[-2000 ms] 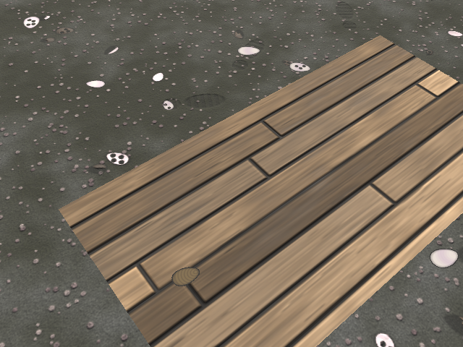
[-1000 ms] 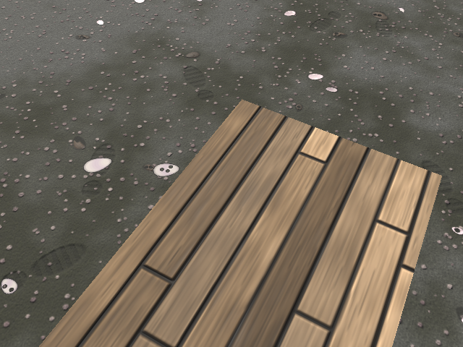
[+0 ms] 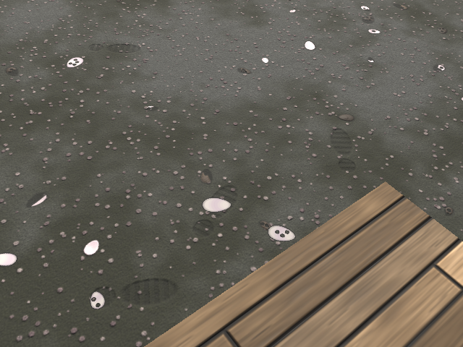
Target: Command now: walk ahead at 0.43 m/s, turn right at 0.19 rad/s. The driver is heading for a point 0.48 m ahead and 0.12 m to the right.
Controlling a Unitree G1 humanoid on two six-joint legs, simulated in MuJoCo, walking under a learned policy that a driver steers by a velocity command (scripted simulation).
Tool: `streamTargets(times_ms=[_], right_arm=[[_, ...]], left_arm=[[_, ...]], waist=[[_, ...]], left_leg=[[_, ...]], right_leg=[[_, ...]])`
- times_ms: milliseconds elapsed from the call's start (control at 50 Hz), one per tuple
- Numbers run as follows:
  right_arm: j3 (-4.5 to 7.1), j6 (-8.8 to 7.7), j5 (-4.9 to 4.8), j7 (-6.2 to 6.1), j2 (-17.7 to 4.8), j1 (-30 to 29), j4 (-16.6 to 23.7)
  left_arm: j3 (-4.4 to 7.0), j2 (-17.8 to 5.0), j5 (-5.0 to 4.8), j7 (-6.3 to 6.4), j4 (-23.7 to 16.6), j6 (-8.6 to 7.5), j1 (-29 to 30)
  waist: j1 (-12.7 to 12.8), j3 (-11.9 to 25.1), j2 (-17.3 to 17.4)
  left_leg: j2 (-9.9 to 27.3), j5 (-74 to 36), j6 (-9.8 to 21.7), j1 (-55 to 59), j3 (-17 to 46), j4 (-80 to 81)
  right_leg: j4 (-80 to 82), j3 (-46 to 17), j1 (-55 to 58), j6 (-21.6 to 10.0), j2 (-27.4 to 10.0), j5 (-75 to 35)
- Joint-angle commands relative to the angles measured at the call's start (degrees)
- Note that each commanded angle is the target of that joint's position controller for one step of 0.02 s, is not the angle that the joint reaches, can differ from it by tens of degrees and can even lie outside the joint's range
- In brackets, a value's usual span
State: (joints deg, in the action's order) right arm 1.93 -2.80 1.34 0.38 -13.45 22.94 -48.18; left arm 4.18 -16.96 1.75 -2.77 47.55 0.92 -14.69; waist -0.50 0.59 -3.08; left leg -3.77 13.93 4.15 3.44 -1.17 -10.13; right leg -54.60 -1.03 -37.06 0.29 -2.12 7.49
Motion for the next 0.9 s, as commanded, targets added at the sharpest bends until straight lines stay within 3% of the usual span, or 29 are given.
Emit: streamTargets(times_ms=[20,80,140,180,200,220,240,260,280,300,320,340,360,380,440,480,540,620,660,700,720,740,760,780,800,820,840,860,900], right_arm=[[1.85,-1.24,0.25,-0.72,-7.93,2.16,0.96],[1.42,-1.77,0.11,-1.21,-7.05,1.78,-0.30],[1.25,-1.95,0.15,-1.72,-7.61,3.00,-2.47],[1.45,-1.95,0.31,-2.11,-9.50,1.98,-3.11],[1.68,-1.57,0.57,-2.23,-10.53,1.55,-3.23],[1.76,-1.31,0.24,-2.31,-11.30,0.98,-3.03],[1.20,-1.60,-0.08,-2.11,-10.15,0.70,-1.37],[0.30,-2.29,-1.31,-0.77,-4.69,2.20,1.81],[1.09,-2.84,-0.15,-0.58,-9.36,-2.97,2.56],[0.80,-3.57,-0.60,-0.22,-8.67,-6.37,4.06],[0.54,-4.05,-0.57,-0.19,-8.02,-6.73,4.17],[0.57,-3.43,0.25,-0.24,-7.43,-7.87,4.71],[0.27,-2.16,1.10,-0.12,-6.62,-5.84,4.18],[0.20,-1.06,1.51,0.05,-6.39,-4.70,4.31],[0.09,0.53,1.79,0.40,-5.83,-7.62,5.64],[0.09,0.66,1.63,0.60,-5.86,-12.70,7.48],[-0.42,0.41,0.99,0.65,-4.66,-16.34,8.45],[-0.87,-0.03,0.15,0.42,-4.49,-20.15,9.05],[-0.65,-0.47,0.30,0.09,-5.69,-18.61,8.33],[0.17,-1.29,0.55,-0.61,-8.06,-10.74,5.41],[0.31,-2.29,0.77,-1.04,-8.51,-5.41,3.74],[0.65,-3.03,1.33,-1.68,-11.50,0.32,3.14],[1.66,-1.95,0.16,-1.31,-14.10,-0.35,2.96],[0.97,-0.99,-1.53,-0.64,-9.76,-1.29,3.85],[0.08,-0.88,-1.61,-0.61,-6.78,-5.56,4.00],[-0.76,-0.51,-1.14,-0.78,-4.26,-9.70,4.42],[-1.31,-0.34,-0.99,-1.12,-3.39,-11.37,4.16],[-1.32,-0.12,-0.74,-1.29,-3.95,-11.66,3.34],[-1.18,0.01,-0.17,-1.19,-4.81,-12.02,2.19]], left_arm=[[0.39,-2.94,0.14,-0.13,-5.18,-1.16,8.60],[-0.48,-1.63,0.73,-0.61,-6.64,-1.57,12.09],[-1.36,-0.19,0.50,-1.02,-8.65,-1.86,14.30],[-0.92,-1.21,0.13,-0.58,-7.74,-2.03,9.05],[-0.25,-2.61,0.04,-0.25,-6.03,-2.32,2.56],[0.67,-4.30,0.47,0.23,-3.45,-2.89,-6.30],[2.23,-8.81,1.16,1.10,-1.77,-3.04,-14.44],[3.70,-14.05,0.26,1.54,-2.67,-2.59,-12.97],[3.64,-12.79,-1.71,1.27,-2.48,-2.34,-10.58],[3.06,-10.78,-1.67,1.73,-2.59,-2.27,-7.40],[2.20,-7.47,-1.35,1.95,-2.12,-2.34,-5.83],[1.68,-6.13,-1.29,2.19,-1.90,-2.75,-4.41],[1.28,-5.18,-1.47,2.36,-2.15,-2.90,-2.54],[1.26,-5.59,-1.60,2.33,-2.24,-3.40,-2.56],[1.48,-6.73,-1.83,2.25,-1.56,-4.39,-3.95],[1.42,-6.90,-1.88,2.35,-1.13,-4.38,-5.57],[1.13,-6.24,-2.13,2.53,-0.04,-4.16,-8.25],[0.46,-5.21,-1.56,3.53,1.01,-3.41,-10.62],[0.30,-5.33,-0.91,4.07,1.13,-3.15,-9.97],[0.46,-6.55,-0.91,4.50,0.75,-3.52,-7.23],[0.37,-6.74,-1.54,4.29,0.63,-3.88,-5.79],[-0.53,-4.21,-2.21,4.07,-1.31,-4.51,-6.73],[-0.88,-0.15,-4.29,4.31,0.58,-3.74,-18.79],[-0.24,-5.48,-1.86,4.75,2.71,-2.73,-16.65],[-0.17,-4.87,-1.12,4.50,2.87,-2.17,-12.45],[-0.50,-3.95,-0.61,4.20,2.60,-1.64,-9.80],[-0.66,-3.28,-0.42,3.75,2.52,-0.75,-7.80],[-0.85,-2.38,-0.06,3.44,3.19,0.22,-8.79],[-1.46,-0.91,-0.45,3.39,4.64,1.39,-10.19]], waist=[[-2.46,-8.36,7.04],[-3.05,-9.47,7.46],[-3.01,-9.51,7.95],[-0.07,-4.93,9.72],[2.82,-0.65,10.03],[6.87,4.59,9.03],[10.24,10.35,3.87],[5.97,16.14,-13.08],[7.20,14.86,-2.07],[5.83,7.92,0.63],[3.59,1.98,5.45],[1.86,-0.54,6.57],[-0.05,-0.73,6.08],[-0.73,-0.76,3.67],[-0.83,-2.16,2.72],[0.41,-4.05,1.82],[2.25,-2.19,0.61],[4.88,-0.19,-1.14],[4.02,-0.08,-1.69],[0.09,1.49,-1.91],[-3.21,3.28,0.30],[-4.19,10.19,6.21],[0.42,19.51,18.99],[-0.62,19.03,8.03],[0.29,11.53,5.21],[1.35,7.08,4.02],[1.85,3.68,6.03],[2.72,2.50,8.47],[3.63,3.10,9.78]], left_leg=[[16.40,-11.29,5.79,1.93,4.83,4.76],[16.34,-20.06,5.26,1.99,0.61,3.96],[17.13,-35.19,4.10,3.51,-2.72,0.20],[17.19,-59.43,2.84,4.72,-5.15,-9.68],[17.11,-66.22,2.43,4.63,-6.12,-19.10],[16.31,-61.43,1.55,-0.71,-7.48,-31.55],[13.95,-42.01,0.55,-13.05,-8.24,-48.19],[-0.94,10.33,-2.87,-36.25,-5.60,-72.12],[1.57,10.07,-1.74,-42.61,5.56,-75.98],[4.83,5.70,-1.32,-44.12,5.88,-73.48],[7.24,3.26,-1.36,-42.14,5.00,-67.46],[8.70,3.43,-1.99,-39.77,5.29,-63.29],[9.14,3.20,-2.88,-36.63,4.88,-61.22],[9.33,4.01,-3.83,-35.15,4.51,-59.04],[9.81,0.93,-6.14,-37.09,2.34,-51.45],[9.63,-4.41,-7.24,-39.74,1.15,-44.89],[7.33,-11.29,-6.86,-37.13,-0.78,-35.95],[4.11,-15.81,-4.90,-33.63,-1.57,-27.58],[2.98,-13.62,-3.46,-30.38,-0.40,-23.72],[1.97,-12.87,-1.19,-22.50,0.90,-17.93],[3.93,-22.70,0.05,-14.63,1.88,-11.66],[15.91,-49.31,2.84,-0.67,11.77,-16.23],[30.89,-74.81,15.41,12.00,27.84,-20.32],[28.25,-65.29,15.44,6.18,29.01,-17.18],[24.92,-53.06,13.49,-0.95,23.48,-14.00],[21.85,-43.02,10.89,-6.84,19.70,-10.91],[19.31,-37.47,9.04,-12.15,16.03,-8.03],[16.81,-33.87,7.64,-16.74,12.90,-6.44],[14.59,-27.76,6.76,-19.65,9.79,-5.39]], right_leg=[[2.92,-2.39,-11.05,-0.52,1.35,-1.48],[10.18,2.22,-7.72,-1.63,1.25,-2.33],[17.87,7.12,-1.76,-4.84,2.09,-0.07],[19.26,10.30,7.62,-7.83,5.88,3.89],[19.96,10.68,14.49,-9.24,8.04,5.96],[23.95,9.01,27.03,-11.00,9.01,4.18],[26.99,-4.41,41.49,-14.46,-0.41,12.36],[35.27,-40.86,55.78,-23.99,-17.15,14.43],[38.15,-42.12,54.50,-24.07,-16.60,9.71],[38.27,-33.15,47.61,-22.56,-15.59,5.06],[39.52,-27.27,39.00,-20.24,-13.45,-2.12],[39.86,-22.87,33.84,-18.49,-10.35,-7.42],[41.47,-19.52,29.82,-17.39,-8.02,-8.05],[42.07,-18.57,27.55,-18.15,-7.54,-11.13],[43.78,-14.80,25.02,-17.42,-4.35,-11.94],[44.10,-13.55,25.31,-15.85,-3.20,-16.64],[38.81,-8.67,28.46,-10.81,-1.06,-38.53],[35.01,-8.79,33.77,-7.54,-1.01,-42.40],[31.86,-10.67,36.05,-7.02,-2.40,-43.13],[24.70,-12.37,37.41,-6.05,-2.85,-46.66],[17.24,-11.15,35.77,-5.30,-0.86,-42.02],[4.89,-9.44,27.85,-4.19,2.17,-19.87],[-12.37,-4.95,16.64,-1.97,11.60,29.04],[-15.21,-7.22,14.97,-2.60,10.18,28.38],[-15.22,-8.26,14.10,-2.00,8.54,24.70],[-11.97,-7.54,14.22,-1.51,6.70,22.41],[-8.10,-6.96,15.90,-0.85,5.35,20.81],[-5.60,-5.36,19.80,-0.24,5.34,18.90],[0.75,-2.97,23.89,0.35,5.49,18.48]])
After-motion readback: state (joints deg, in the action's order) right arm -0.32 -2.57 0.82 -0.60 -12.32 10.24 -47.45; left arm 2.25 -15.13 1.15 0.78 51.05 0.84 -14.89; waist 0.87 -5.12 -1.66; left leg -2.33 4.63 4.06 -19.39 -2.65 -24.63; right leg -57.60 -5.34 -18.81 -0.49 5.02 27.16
